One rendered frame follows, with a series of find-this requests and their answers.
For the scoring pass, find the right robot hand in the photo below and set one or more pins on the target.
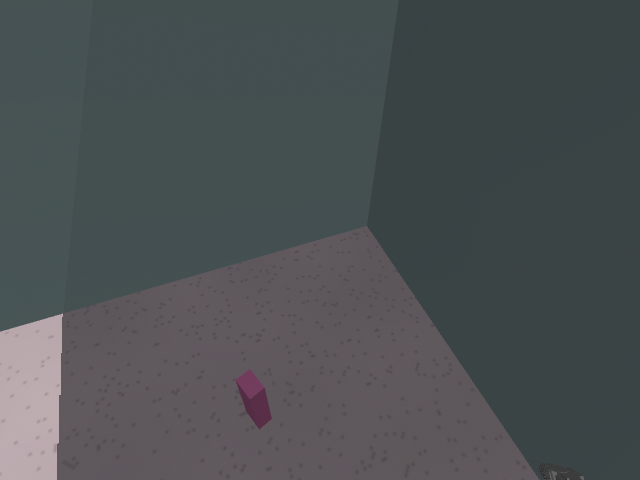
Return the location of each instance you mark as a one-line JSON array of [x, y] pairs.
[[555, 472]]

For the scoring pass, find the carton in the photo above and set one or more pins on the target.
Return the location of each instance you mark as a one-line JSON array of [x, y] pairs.
[[254, 398]]

